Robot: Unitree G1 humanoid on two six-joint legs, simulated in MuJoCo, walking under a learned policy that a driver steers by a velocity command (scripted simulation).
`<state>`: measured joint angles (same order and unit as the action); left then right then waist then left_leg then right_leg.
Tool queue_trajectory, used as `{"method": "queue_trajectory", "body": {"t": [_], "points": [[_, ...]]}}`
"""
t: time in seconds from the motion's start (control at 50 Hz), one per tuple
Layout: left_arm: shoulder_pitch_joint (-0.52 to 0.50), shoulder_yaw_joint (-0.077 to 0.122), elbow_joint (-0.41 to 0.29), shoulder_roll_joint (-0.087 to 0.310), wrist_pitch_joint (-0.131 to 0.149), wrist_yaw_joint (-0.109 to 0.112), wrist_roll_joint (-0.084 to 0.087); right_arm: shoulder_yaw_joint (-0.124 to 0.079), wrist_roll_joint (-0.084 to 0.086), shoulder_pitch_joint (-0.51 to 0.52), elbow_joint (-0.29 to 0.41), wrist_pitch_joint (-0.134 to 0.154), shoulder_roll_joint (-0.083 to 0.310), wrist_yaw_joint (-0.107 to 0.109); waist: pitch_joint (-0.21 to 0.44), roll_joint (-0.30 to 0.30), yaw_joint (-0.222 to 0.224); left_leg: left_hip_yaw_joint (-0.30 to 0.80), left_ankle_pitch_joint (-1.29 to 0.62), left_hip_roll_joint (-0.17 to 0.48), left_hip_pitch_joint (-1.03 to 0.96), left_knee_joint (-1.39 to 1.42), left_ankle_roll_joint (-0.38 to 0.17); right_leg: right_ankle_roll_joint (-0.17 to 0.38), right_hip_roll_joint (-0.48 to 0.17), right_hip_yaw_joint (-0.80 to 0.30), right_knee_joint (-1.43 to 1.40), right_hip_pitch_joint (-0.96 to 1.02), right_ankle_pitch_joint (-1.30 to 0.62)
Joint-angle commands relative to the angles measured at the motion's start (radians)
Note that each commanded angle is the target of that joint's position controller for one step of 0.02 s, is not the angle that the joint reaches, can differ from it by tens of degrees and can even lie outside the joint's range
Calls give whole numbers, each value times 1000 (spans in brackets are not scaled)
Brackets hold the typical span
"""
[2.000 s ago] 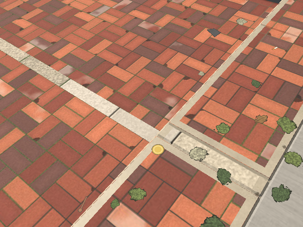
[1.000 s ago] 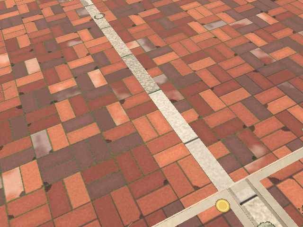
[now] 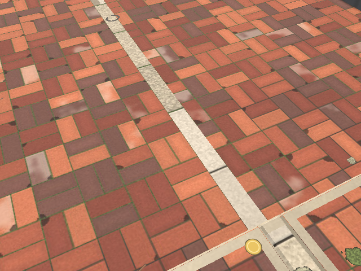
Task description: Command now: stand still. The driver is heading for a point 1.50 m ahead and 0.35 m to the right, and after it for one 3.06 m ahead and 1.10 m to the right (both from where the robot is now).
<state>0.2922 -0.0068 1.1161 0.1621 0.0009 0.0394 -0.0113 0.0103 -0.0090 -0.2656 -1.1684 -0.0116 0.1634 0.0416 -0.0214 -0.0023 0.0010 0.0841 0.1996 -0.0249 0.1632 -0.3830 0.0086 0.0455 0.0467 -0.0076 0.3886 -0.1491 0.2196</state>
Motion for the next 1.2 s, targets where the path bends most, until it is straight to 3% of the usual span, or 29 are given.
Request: {"method": "queue_trajectory", "body": {"t": [0.02,0.96,0.98,1.04,1.08,1.1,1.14,1.2], "points": [[62,12,-9,81,6,3,0,-10,0,-59,6,4,78,3,-46,0,0,62,-88,80,33,52,-35,18,-116,-110,-86,-30,-45],[124,13,9,38,15,11,0,-7,2,-121,-6,3,35,12,-59,2,0,41,-113,87,30,24,-19,27,-118,-105,-74,4,-160],[131,12,10,34,15,10,-1,-5,0,-126,-8,3,29,12,-40,6,4,36,-63,79,25,28,-21,29,-113,-109,-93,11,-60],[171,41,13,102,0,9,1,-12,-16,-95,23,1,35,5,-79,96,31,-47,207,-5,151,-127,-40,90,-144,-216,-163,9,399],[238,58,23,123,-7,3,-3,-12,-36,-36,70,9,25,-10,-152,143,66,-112,286,-9,298,-291,-54,174,-267,-377,-250,-10,629],[255,62,24,117,-3,1,-10,-13,-38,-1,96,18,22,-17,-189,138,76,-116,279,27,348,-375,-57,209,-319,-434,-282,-35,629],[252,69,17,121,14,-3,-21,-20,-33,34,135,39,34,-31,-199,95,63,-96,274,69,439,-474,-63,236,-353,-454,-296,-7,515],[206,74,-6,124,40,-7,-15,-33,-20,33,163,66,45,-49,-143,78,27,-114,222,68,365,-379,-69,199,-301,-326,-255,-1,322]]}}
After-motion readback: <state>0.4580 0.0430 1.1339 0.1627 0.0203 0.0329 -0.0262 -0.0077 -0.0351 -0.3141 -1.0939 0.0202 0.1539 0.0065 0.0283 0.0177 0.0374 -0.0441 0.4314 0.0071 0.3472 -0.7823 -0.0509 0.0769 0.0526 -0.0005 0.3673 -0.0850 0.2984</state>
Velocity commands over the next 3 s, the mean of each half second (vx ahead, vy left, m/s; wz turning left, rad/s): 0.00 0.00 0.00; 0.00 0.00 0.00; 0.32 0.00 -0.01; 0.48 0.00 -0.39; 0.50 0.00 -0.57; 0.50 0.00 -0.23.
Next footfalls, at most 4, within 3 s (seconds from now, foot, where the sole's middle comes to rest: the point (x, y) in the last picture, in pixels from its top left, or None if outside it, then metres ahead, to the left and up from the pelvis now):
1.30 left None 0.15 0.12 -0.78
1.78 right None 0.47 0.00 -0.78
2.46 left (183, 188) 0.96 0.03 -0.90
2.98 right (238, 169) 1.08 -0.25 -0.90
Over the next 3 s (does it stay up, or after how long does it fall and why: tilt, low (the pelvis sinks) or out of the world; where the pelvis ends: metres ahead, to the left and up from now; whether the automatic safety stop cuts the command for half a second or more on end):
stays up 1.02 -0.12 -0.14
